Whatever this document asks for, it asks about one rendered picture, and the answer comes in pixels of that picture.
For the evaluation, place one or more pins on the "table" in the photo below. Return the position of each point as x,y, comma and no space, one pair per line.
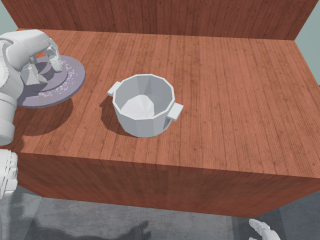
247,140

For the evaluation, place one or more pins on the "left robot forearm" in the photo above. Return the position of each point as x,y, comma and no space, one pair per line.
13,57

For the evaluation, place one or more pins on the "robot left hand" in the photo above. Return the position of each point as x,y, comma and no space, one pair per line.
36,41

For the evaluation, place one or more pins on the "pot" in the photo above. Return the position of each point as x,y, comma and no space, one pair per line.
145,105

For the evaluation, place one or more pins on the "lid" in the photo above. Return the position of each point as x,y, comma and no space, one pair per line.
60,87

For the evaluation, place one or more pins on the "robot right hand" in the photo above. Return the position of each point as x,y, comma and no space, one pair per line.
263,230

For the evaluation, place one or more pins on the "knob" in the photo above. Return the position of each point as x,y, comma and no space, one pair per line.
45,69

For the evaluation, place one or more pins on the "robot left upper arm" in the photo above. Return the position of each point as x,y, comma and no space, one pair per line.
8,176

